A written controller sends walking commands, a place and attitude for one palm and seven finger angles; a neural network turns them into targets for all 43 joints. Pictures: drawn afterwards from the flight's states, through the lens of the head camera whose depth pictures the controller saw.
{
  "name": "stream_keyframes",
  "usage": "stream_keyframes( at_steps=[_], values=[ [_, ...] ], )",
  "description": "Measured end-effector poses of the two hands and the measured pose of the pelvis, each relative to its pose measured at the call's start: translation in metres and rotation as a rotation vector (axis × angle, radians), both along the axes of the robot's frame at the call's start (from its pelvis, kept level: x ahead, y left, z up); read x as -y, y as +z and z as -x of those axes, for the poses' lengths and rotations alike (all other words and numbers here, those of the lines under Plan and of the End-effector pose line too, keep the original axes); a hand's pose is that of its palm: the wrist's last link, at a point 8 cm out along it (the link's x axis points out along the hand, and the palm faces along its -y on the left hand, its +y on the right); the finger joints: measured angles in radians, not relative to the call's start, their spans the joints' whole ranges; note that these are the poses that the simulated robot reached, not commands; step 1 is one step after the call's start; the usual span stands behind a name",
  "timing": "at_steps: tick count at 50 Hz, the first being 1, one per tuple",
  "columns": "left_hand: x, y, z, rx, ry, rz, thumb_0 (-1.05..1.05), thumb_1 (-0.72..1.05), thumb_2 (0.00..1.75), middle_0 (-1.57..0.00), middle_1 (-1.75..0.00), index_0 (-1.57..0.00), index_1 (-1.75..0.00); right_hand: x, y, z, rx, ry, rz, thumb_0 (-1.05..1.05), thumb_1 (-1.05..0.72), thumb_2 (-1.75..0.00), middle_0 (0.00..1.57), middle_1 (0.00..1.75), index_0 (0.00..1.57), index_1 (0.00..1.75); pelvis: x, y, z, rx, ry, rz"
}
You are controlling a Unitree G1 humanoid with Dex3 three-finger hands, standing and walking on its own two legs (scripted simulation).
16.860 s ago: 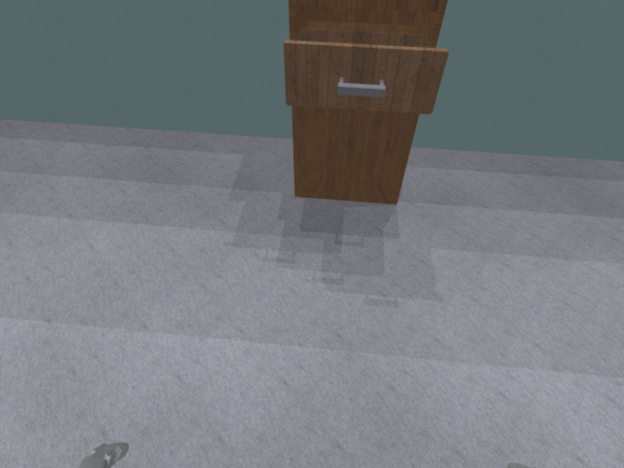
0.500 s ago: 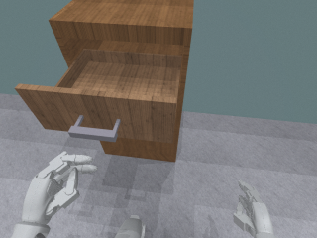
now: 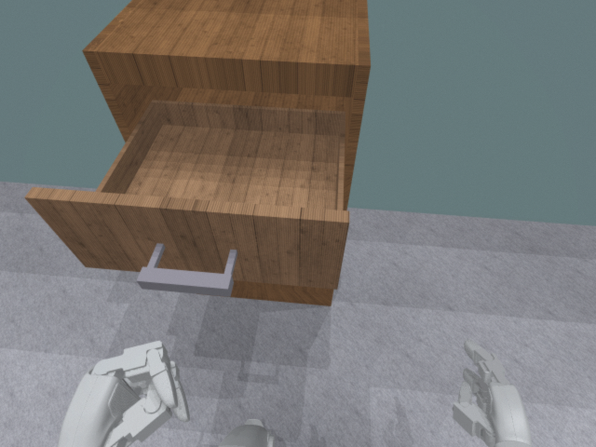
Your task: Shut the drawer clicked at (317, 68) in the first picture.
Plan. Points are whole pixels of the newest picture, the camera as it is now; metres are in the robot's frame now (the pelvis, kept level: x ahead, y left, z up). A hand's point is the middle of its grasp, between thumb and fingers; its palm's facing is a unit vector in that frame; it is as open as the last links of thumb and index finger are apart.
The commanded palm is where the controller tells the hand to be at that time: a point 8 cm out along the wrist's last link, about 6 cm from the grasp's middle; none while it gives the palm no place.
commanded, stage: raise the hand and make a fist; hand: left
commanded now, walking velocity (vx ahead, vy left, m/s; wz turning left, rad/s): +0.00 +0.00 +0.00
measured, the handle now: (190, 267) +0.35 +0.19 +0.02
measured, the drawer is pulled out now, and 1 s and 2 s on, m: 0.28 0.28 0.28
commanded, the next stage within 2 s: bring the fist close to the handle in 0.78 s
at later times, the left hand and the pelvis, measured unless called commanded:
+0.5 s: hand (156, 394) +0.16 +0.15 +0.12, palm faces -0.02 -1.00 -0.06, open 3.3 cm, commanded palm +0.12 +0.20 +0.12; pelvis -0.01 +0.01 +0.01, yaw +0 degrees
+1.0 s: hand (168, 394) +0.16 +0.14 +0.11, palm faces -0.01 -1.00 -0.09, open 3.3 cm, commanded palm +0.14 +0.20 +0.11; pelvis +0.01 -0.03 +0.01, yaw +1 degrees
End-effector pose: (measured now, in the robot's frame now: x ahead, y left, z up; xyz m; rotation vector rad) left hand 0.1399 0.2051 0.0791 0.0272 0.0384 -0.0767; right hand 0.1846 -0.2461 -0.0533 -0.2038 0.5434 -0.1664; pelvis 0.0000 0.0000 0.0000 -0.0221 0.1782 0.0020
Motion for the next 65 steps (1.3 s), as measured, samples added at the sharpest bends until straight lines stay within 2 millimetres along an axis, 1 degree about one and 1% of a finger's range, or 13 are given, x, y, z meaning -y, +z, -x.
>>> stream_keyframes(
  at_steps=[6,10,14,22,24,27,31,37,40,47,53,58,65],
  values=[
    [-0.004,0.027,-0.006,0.101,0.058,-0.003,0.02,0.9,0.9,-1.27,-1.46,-1.27,-1.46,-0.04,0.015,-0.018,0.076,0.066,-0.078,0.01,-0.9,-0.9,0.2,0.3,0.2,0.3,-0.009,0.001,0.002,0.024,0.0,0.009],
    [0.001,0.026,-0.001,0.047,0.042,0.005,0.01,0.9,0.9,-1.33,-1.53,-1.33,-1.52,-0.058,0.02,-0.017,0.085,0.099,-0.11,0.01,-0.9,-0.89,0.2,0.3,0.2,0.3,-0.013,0.004,0.004,0.047,0.001,0.013],
    [0.008,0.024,0.004,0.003,0.015,0.002,0.01,0.9,0.9,-1.37,-1.56,-1.37,-1.56,-0.064,0.021,-0.008,0.071,0.117,-0.104,0.01,-0.9,-0.89,0.2,0.3,0.21,0.3,-0.014,0.004,0.008,0.065,0.004,0.016],
    [0.004,0.05,0.002,0.106,0.049,-0.034,0.02,0.9,0.9,-1.39,-1.59,-1.4,-1.59,-0.047,0.01,0.021,0.003,0.085,-0.084,0.01,-0.9,-0.89,0.2,0.3,0.21,0.3,-0.011,0.005,0.012,0.082,0.002,0.015],
    [0.004,0.049,0.0,0.096,0.052,-0.035,0.01,0.9,0.9,-1.4,-1.6,-1.4,-1.6,-0.039,0.007,0.028,-0.015,0.066,-0.083,0.01,-0.9,-0.89,0.2,0.3,0.21,0.3,-0.009,0.006,0.012,0.084,0.001,0.013],
    [0.008,0.039,0.0,0.035,0.042,-0.026,0.01,0.9,0.9,-1.4,-1.6,-1.4,-1.6,-0.028,0.005,0.036,-0.033,0.035,-0.077,0.01,-0.9,-0.89,0.2,0.3,0.21,0.3,-0.006,0.008,0.011,0.085,0.0,0.009],
    [0.011,0.031,0.0,-0.018,0.029,-0.038,0.01,0.9,0.9,-1.4,-1.6,-1.4,-1.6,-0.015,0.005,0.041,-0.039,0.007,-0.06,0.01,-0.9,-0.9,0.2,0.3,0.2,0.3,0.0,0.009,0.009,0.085,-0.002,0.003],
    [0.005,0.047,-0.002,0.063,0.075,-0.066,0.02,0.9,0.9,-1.4,-1.6,-1.4,-1.6,-0.002,0.005,0.034,-0.023,0.002,-0.058,0.01,-0.9,-0.9,0.2,0.3,0.2,0.3,0.009,0.01,0.004,0.08,0.001,0.0],
    [0.006,0.049,-0.002,0.07,0.085,-0.063,0.02,0.9,0.9,-1.4,-1.6,-1.4,-1.6,0.001,0.005,0.026,-0.01,0.006,-0.069,0.01,-0.9,-0.9,0.2,0.3,0.2,0.3,0.013,0.011,0.001,0.078,0.003,-0.003],
    [0.015,0.035,-0.001,-0.017,0.053,-0.058,0.01,0.9,0.9,-1.4,-1.6,-1.4,-1.6,0.005,0.009,0.003,0.027,0.016,-0.081,0.01,-0.9,-0.9,0.2,0.3,0.2,0.3,0.022,0.013,-0.007,0.074,0.006,-0.014],
    [0.006,0.03,-0.008,0.008,0.092,-0.061,0.02,0.9,0.9,-1.4,-1.6,-1.4,-1.6,0.008,0.009,-0.009,0.019,0.042,-0.066,0.01,-0.9,-0.9,0.2,0.3,0.2,0.3,0.028,0.012,-0.01,0.062,0.016,-0.016],
    [0.006,0.018,-0.02,-0.003,0.071,-0.044,0.01,0.9,0.9,-1.4,-1.6,-1.4,-1.6,0.012,0.003,-0.01,-0.012,0.045,-0.052,0.01,-0.9,-0.9,0.2,0.3,0.2,0.3,0.029,0.011,-0.012,0.045,0.018,-0.017],
    [0.003,0.004,-0.033,-0.031,0.039,-0.036,0.02,0.9,0.9,-1.4,-1.6,-1.4,-1.6,0.018,-0.003,0.002,-0.068,0.006,-0.031,0.01,-0.9,-0.9,0.2,0.3,0.2,0.3,0.026,0.009,-0.013,0.027,0.008,-0.019]
  ],
)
